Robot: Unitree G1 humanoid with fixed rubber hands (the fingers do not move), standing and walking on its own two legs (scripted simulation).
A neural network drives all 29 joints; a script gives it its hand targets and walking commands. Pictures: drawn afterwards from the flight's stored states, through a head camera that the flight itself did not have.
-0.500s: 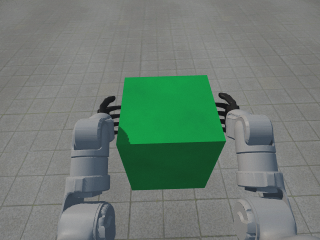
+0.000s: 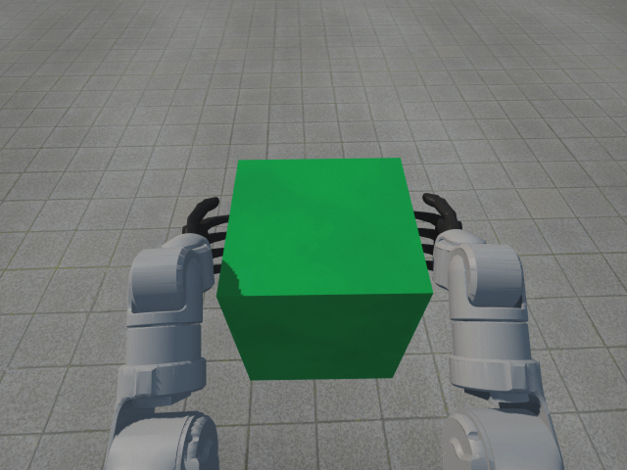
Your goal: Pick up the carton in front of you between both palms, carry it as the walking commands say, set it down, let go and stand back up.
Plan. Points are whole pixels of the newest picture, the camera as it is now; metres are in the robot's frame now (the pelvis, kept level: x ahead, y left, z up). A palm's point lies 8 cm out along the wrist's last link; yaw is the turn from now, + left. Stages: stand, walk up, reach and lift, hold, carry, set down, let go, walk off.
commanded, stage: carry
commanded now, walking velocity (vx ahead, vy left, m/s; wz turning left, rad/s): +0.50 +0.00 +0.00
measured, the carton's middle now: (320, 276) +0.36 +0.01 +0.04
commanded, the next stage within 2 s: none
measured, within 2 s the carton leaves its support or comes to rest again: neither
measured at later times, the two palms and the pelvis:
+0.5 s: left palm (255, 153) +0.55 +0.11 +0.10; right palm (440, 152) +0.56 -0.19 +0.10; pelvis +0.30 -0.04 +0.01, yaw +2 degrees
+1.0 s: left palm (250, 75) +0.85 +0.15 +0.08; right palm (389, 72) +0.85 -0.14 +0.09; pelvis +0.59 +0.01 +0.01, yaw -1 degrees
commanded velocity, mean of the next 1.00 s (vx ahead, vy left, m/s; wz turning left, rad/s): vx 0.50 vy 0.00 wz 0.00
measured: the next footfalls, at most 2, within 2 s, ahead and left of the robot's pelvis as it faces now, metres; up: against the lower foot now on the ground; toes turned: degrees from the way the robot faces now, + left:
right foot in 0.40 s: +0.40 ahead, -0.13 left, +0.00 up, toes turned -9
left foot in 0.88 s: +0.70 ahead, +0.10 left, +0.00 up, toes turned +12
